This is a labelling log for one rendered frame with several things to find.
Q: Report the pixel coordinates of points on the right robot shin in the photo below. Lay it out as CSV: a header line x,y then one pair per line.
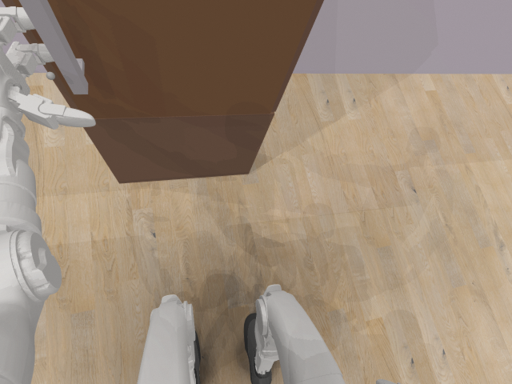
x,y
266,353

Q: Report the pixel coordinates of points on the right robot thigh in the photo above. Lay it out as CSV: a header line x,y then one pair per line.
x,y
303,355

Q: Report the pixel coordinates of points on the handle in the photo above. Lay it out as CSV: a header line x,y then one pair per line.
x,y
49,30

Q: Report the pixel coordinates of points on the cupboard door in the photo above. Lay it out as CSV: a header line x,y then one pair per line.
x,y
165,58

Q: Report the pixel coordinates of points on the robot left hand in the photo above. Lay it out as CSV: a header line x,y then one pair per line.
x,y
19,63

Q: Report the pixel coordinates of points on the robot left upper arm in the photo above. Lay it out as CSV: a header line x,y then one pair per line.
x,y
29,273

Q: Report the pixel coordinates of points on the robot left forearm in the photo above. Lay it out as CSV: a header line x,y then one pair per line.
x,y
18,197

